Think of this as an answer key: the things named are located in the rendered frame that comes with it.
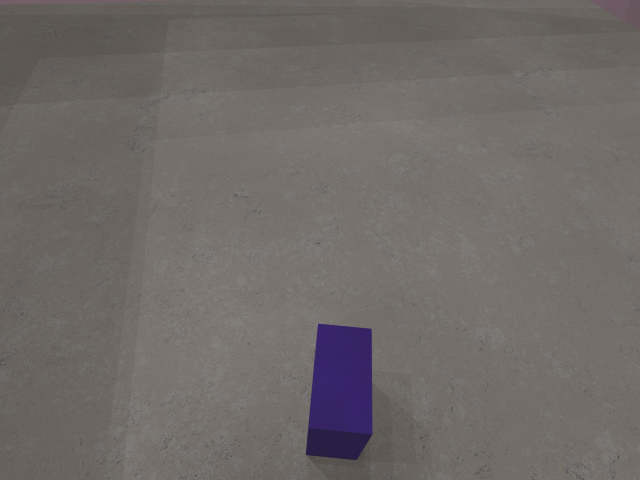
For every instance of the carton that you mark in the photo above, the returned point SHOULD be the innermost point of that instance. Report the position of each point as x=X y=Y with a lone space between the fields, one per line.
x=340 y=420

